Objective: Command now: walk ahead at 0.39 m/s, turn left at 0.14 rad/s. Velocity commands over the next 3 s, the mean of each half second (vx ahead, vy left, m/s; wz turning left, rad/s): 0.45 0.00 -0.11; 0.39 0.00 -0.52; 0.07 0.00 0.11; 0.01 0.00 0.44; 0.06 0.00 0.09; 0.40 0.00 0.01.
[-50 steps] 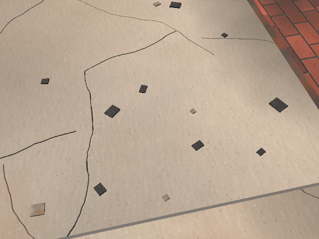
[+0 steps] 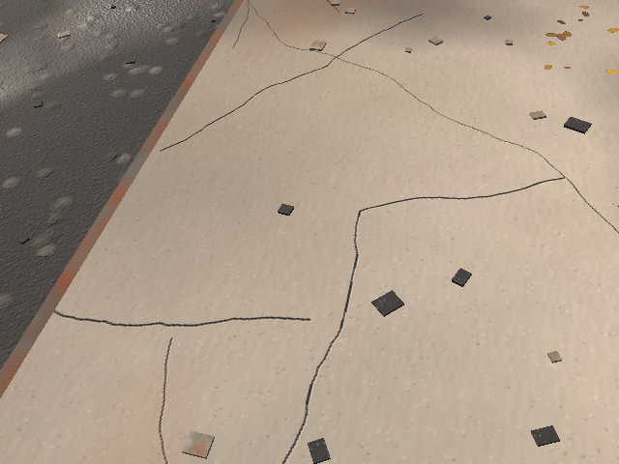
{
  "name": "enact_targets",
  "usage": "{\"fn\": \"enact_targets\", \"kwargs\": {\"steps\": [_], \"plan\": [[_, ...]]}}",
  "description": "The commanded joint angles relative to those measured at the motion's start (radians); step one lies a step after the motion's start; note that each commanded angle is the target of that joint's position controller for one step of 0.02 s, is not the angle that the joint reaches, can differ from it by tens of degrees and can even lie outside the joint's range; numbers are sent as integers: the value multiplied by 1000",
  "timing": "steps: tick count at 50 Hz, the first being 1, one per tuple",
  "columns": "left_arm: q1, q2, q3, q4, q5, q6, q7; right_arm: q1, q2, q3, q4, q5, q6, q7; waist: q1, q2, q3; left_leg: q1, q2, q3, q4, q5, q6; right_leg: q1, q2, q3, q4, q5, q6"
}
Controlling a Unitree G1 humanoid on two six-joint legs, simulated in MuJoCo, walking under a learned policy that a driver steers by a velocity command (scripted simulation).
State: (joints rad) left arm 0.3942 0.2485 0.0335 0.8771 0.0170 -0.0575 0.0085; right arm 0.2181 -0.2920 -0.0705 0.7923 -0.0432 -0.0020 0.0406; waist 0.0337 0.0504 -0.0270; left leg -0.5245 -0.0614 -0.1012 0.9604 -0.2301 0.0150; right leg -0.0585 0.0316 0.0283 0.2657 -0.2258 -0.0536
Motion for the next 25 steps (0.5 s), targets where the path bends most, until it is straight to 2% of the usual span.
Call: {"fn": "enact_targets", "kwargs": {"steps": [1,5,8,10,11,12,13,14,15,16,17,18,19,20,22,25], "plan": [[32,127,32,-20,-6,-28,-5,-128,-54,-4,-83,-2,-16,7,17,-169,124,-248,67,62,-43,47,-28,93,-227,229,-174,-75,-135],[104,125,32,21,-1,-29,-6,-260,-15,20,-122,4,-24,16,63,-175,135,-184,90,141,-226,64,-34,96,-223,165,-144,117,-140],[128,143,35,43,3,-29,-6,-289,-15,27,-135,11,-31,14,60,-189,132,-77,72,176,-332,30,-1,82,-239,137,-89,301,-133],[120,149,35,52,1,-26,-5,-255,-26,24,-131,13,-36,3,30,-188,121,53,48,188,-385,14,33,46,-258,141,-39,436,-121],[103,157,36,55,-2,-25,-4,-186,-35,18,-112,14,-40,-7,-13,-179,97,164,23,188,-428,16,49,26,-255,138,27,574,-107],[84,161,35,57,-10,-23,-5,-55,-51,7,-67,10,-49,-19,-82,-136,33,344,3,187,-504,60,69,-9,-218,97,176,682,-85],[68,146,30,46,-19,-26,-7,109,-103,-11,-21,-5,-63,-36,-151,-87,-76,602,82,105,-516,50,98,-146,-166,56,379,577,-62],[81,45,2,-8,-41,-28,-13,263,-208,-35,-12,-28,-68,-52,-194,105,-239,893,400,-279,-584,-193,164,-429,-57,-16,718,125,-18],[112,87,20,2,-26,-18,-3,258,-226,-39,4,-5,-57,-46,-156,162,-249,807,522,-562,-717,-244,210,-538,16,10,902,-271,-27],[71,122,34,8,-9,-8,-2,156,-156,-21,-8,9,-53,-41,-111,59,-93,663,477,-443,-724,-285,198,-567,-49,59,959,-208,-43],[35,89,28,9,-7,-8,-14,73,-86,-3,-20,15,-59,-37,-82,25,10,536,425,-306,-760,-214,181,-559,-85,55,932,-133,-43],[29,61,26,18,-7,-1,-20,32,-46,8,-20,16,-67,-36,-56,32,60,455,372,-191,-793,-121,148,-528,-106,44,890,-93,-39],[30,62,30,23,6,10,-26,28,-25,15,-10,18,-76,-39,-37,56,82,408,336,-111,-812,-42,128,-505,-119,38,866,-75,-31],[40,52,30,31,13,22,-35,31,-19,18,-2,17,-85,-42,-25,54,85,390,315,-50,-820,33,121,-490,-118,30,867,-54,-24],[4,43,34,15,12,34,-46,62,-29,14,18,24,-104,-43,-12,37,87,405,308,27,-829,172,122,-531,-116,19,871,-7,-18],[-100,31,35,-25,14,42,-58,110,-25,14,45,27,-111,-47,-18,25,104,443,303,120,-836,288,126,-641,-124,4,840,84,-5]]}}
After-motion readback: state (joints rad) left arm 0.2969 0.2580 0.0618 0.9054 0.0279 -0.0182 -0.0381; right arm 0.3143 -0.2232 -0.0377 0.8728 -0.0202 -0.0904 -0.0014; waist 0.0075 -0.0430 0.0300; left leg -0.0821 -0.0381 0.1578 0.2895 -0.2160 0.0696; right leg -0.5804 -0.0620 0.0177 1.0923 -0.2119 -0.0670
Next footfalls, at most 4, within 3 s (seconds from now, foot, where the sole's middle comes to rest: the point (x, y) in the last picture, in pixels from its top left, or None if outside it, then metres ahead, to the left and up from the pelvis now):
0.26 left None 0.24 0.13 -0.79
0.78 right None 0.52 -0.08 -0.79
1.34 left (335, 420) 0.64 0.05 -0.79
1.82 right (423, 446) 0.58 -0.14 -0.79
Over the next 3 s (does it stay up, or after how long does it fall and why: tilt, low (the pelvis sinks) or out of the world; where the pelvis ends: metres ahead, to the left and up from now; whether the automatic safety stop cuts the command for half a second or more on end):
stays up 0.73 -0.08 -0.01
